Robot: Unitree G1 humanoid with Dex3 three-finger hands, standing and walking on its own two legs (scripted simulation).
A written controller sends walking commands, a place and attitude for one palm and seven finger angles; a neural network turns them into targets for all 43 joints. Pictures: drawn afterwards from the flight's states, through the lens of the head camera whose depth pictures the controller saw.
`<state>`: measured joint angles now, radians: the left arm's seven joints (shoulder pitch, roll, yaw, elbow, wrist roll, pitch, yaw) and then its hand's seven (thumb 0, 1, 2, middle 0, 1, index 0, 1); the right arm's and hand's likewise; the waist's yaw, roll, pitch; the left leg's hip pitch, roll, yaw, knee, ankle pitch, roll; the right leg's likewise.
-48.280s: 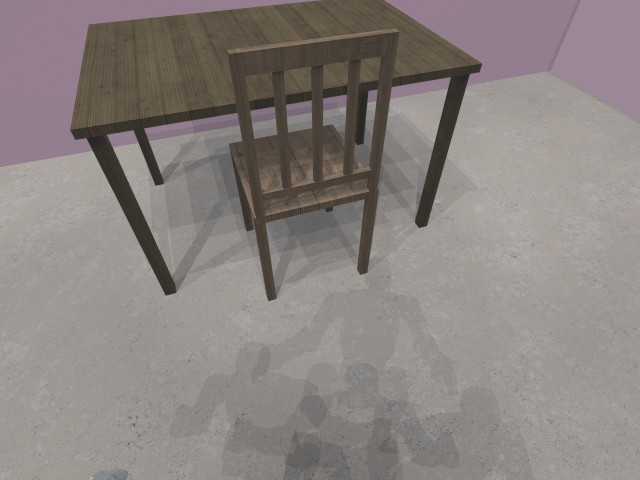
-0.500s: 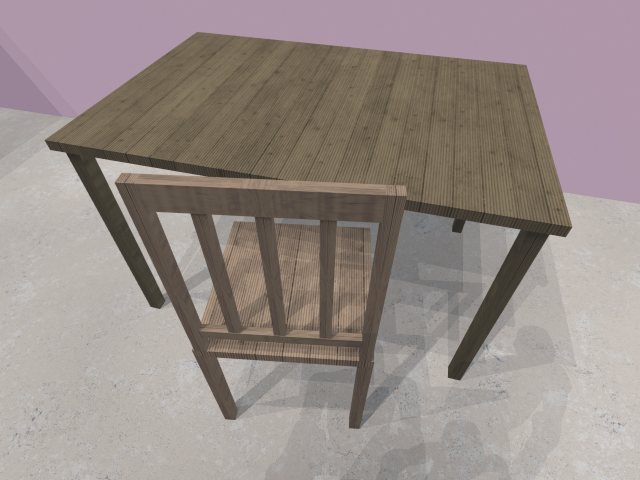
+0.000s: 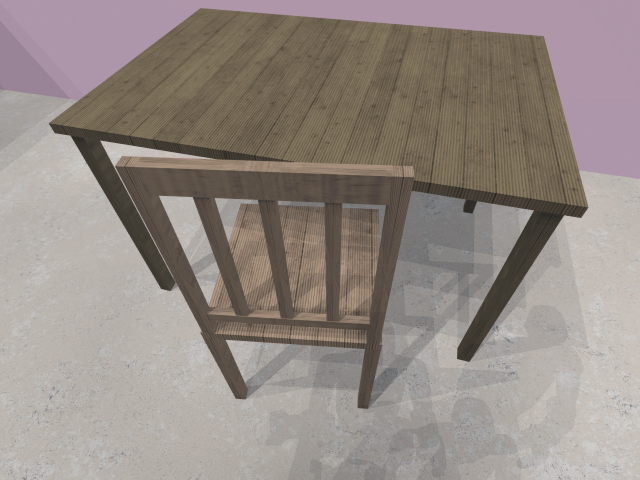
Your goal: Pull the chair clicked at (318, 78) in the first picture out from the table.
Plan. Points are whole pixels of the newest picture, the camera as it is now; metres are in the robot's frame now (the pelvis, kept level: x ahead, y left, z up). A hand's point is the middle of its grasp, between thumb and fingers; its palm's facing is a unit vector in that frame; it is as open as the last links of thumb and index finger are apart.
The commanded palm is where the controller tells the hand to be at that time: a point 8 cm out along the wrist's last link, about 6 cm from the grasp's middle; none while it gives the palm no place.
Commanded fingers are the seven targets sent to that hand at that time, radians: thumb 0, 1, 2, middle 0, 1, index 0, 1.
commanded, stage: raise the hand toward the chair's back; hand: left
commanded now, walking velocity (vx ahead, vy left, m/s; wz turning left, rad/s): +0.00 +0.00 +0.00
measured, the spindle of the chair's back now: (279, 266) +0.47 +0.12 -0.08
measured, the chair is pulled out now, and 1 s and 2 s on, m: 0.12 0.12 0.12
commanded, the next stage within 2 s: aim the fingers beside a spindle in 2.00 s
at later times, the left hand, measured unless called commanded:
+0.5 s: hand out of the picture +0.13 +0.18 -0.06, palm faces +0.08 -0.99 -0.05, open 10.8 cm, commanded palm +0.13 +0.23 -0.06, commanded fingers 0.00 0.18 0.59 -0.13 -0.19 -0.13 -0.19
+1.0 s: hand (177, 439) +0.18 +0.20 -0.05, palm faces -0.01 -1.00 -0.04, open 15.1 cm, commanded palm +0.15 +0.26 -0.05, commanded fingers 0.00 -0.41 0.34 -0.07 -0.09 -0.07 -0.09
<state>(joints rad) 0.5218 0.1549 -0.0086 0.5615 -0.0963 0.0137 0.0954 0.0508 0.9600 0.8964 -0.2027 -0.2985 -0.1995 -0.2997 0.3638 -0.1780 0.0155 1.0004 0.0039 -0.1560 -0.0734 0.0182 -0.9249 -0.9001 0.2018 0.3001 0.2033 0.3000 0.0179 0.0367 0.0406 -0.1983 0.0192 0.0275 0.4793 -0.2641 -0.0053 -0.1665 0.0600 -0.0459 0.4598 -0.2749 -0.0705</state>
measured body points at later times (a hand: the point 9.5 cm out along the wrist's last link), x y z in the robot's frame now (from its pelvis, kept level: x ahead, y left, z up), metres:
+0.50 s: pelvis -0.05 +0.01 -0.11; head +0.01 +0.02 +0.34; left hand +0.12 +0.23 -0.05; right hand +0.21 -0.16 -0.15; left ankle +0.00 +0.12 -0.74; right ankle -0.02 -0.07 -0.74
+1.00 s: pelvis -0.04 +0.03 -0.09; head +0.02 +0.04 +0.36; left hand +0.17 +0.25 -0.04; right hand +0.14 -0.23 -0.16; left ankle +0.00 +0.12 -0.74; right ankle -0.02 -0.07 -0.74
